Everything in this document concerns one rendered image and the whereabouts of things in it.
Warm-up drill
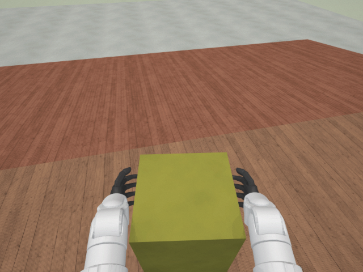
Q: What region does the robot right hand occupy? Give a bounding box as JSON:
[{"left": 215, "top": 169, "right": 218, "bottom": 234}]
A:
[{"left": 232, "top": 168, "right": 258, "bottom": 208}]

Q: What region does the robot left hand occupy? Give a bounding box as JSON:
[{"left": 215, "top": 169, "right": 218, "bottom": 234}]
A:
[{"left": 110, "top": 167, "right": 137, "bottom": 206}]

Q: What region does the left robot forearm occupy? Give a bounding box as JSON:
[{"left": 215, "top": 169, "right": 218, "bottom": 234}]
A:
[{"left": 80, "top": 193, "right": 129, "bottom": 272}]

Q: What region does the right robot forearm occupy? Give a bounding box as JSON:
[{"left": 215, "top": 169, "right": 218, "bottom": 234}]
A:
[{"left": 243, "top": 192, "right": 303, "bottom": 272}]

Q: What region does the carton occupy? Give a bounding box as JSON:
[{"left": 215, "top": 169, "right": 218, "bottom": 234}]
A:
[{"left": 129, "top": 152, "right": 246, "bottom": 272}]

